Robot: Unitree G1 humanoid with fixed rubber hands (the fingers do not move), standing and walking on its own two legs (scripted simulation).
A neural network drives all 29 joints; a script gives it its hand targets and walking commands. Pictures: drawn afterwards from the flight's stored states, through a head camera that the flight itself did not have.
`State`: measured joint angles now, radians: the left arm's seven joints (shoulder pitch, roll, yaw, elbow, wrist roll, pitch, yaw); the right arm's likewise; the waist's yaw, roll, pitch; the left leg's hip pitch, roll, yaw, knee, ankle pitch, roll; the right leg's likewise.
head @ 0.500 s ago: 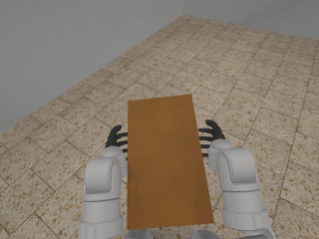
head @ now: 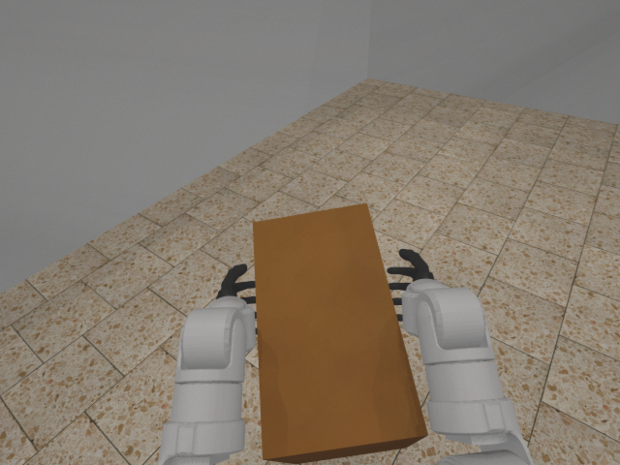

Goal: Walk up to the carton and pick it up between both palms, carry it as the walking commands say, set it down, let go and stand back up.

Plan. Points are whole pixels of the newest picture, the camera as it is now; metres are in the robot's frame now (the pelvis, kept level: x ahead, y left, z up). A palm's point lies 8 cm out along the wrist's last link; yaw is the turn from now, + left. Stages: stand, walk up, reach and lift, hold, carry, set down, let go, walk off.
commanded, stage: carry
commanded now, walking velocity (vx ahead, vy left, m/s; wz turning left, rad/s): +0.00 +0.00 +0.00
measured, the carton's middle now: (330, 337) +0.29 -0.01 +0.01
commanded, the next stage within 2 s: none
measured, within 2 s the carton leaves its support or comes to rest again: neither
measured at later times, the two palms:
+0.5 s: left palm (211, 414) +0.16 +0.13 +0.07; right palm (433, 396) +0.18 -0.11 +0.06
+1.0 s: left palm out of the picture +0.09 +0.11 +0.07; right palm (483, 463) +0.10 -0.14 +0.08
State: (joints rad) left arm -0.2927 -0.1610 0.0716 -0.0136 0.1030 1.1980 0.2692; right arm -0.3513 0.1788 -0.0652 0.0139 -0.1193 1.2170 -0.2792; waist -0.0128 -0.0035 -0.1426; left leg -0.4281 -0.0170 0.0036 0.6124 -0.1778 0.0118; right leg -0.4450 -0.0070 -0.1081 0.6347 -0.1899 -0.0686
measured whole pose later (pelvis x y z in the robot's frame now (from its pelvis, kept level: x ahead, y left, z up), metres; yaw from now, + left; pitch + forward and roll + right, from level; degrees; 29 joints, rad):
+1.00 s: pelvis -0.19 -0.02 +0.00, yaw +2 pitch -1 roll +2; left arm -0.27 -0.16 0.07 0.01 0.07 1.04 0.25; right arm -0.32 0.17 -0.08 0.06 -0.10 1.01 -0.26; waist -0.01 -0.02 -0.06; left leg -0.46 -0.02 0.02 0.68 -0.32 0.06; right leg -0.46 0.02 -0.13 0.57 -0.10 -0.11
